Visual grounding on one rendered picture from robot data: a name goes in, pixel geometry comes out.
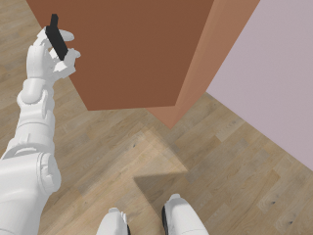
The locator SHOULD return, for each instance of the robot left hand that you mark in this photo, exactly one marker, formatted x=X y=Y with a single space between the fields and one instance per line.
x=42 y=64

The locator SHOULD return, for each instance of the left robot forearm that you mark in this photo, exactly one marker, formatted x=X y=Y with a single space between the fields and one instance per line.
x=36 y=126

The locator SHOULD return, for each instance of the robot left upper arm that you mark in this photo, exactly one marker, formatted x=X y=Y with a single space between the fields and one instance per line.
x=26 y=183

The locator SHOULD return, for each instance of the right robot shin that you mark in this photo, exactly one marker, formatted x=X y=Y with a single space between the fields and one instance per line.
x=171 y=229

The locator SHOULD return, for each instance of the cupboard door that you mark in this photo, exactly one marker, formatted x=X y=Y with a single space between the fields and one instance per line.
x=133 y=53

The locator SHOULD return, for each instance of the handle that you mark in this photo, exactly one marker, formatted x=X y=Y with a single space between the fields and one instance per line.
x=55 y=38

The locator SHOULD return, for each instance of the left robot thigh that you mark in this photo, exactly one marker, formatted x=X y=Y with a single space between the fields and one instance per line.
x=114 y=223

